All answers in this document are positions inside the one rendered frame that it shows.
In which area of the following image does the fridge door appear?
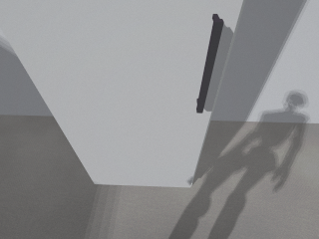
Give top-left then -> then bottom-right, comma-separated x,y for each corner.
0,0 -> 243,188

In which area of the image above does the handle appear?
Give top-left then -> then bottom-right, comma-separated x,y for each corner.
196,14 -> 224,114

